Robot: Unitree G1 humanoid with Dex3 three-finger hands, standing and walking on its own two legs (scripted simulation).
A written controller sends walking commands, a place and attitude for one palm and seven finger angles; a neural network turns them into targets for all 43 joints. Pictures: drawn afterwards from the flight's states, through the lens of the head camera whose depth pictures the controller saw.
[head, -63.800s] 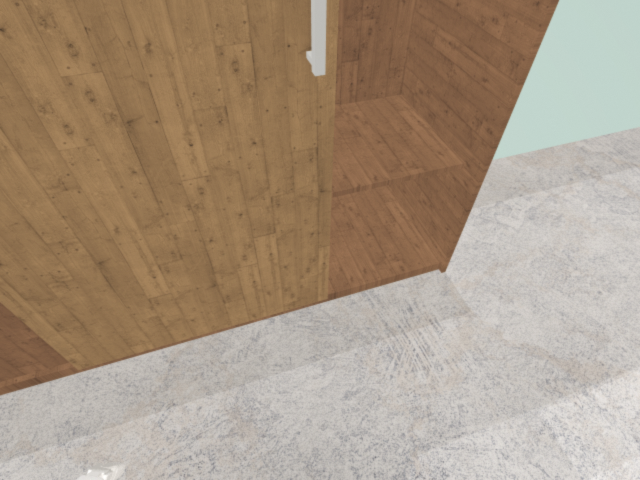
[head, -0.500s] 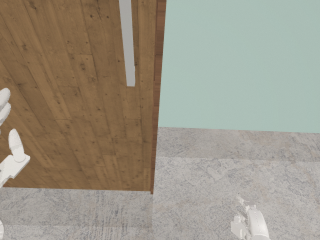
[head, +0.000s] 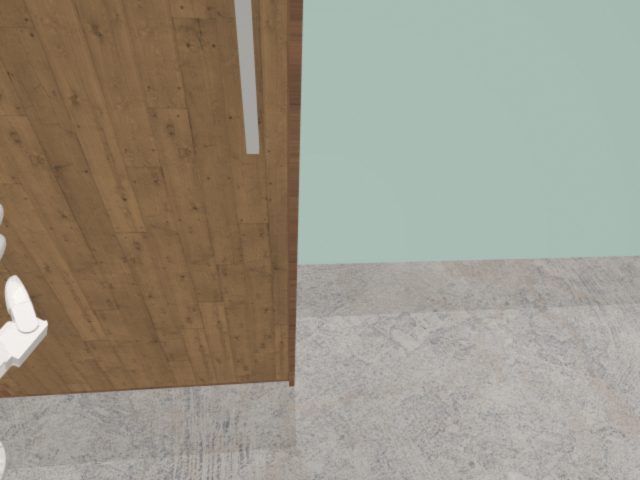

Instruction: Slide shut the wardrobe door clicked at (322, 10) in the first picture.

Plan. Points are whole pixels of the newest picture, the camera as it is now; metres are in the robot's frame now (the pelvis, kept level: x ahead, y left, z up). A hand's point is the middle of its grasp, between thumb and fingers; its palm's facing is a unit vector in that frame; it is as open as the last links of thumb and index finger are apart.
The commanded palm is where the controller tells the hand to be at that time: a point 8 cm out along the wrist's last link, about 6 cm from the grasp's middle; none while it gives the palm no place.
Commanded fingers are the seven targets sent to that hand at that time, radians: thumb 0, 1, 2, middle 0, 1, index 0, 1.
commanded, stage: stop stepping back and stand still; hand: left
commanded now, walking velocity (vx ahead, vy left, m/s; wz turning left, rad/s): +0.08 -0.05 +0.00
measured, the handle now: (249, 76) +0.59 +0.14 +0.27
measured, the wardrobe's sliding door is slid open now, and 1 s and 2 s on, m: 0.00 0.00 0.00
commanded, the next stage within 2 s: let the arm hang, fingers relaxed in 0.32 s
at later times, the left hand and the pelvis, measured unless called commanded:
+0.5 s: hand (69, 380) +0.21 +0.28 +0.08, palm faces +0.32 -0.82 -0.47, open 7.4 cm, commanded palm none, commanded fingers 0.00 0.90 0.90 -0.20 -0.30 -0.20 -0.30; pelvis -0.02 +0.01 +0.00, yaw -2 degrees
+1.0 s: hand out of the picture -0.03 +0.21 -0.16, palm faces -0.05 -0.96 -0.27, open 7.2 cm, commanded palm none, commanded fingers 0.00 0.90 0.90 -0.20 -0.30 -0.20 -0.30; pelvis -0.02 +0.00 +0.02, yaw -1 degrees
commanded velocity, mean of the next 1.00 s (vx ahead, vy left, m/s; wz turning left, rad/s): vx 0.03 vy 0.00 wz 0.00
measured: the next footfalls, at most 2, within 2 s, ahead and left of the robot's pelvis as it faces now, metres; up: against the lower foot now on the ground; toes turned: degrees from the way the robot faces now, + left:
none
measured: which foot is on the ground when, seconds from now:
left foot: down 0.00-1.00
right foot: down 0.00-1.00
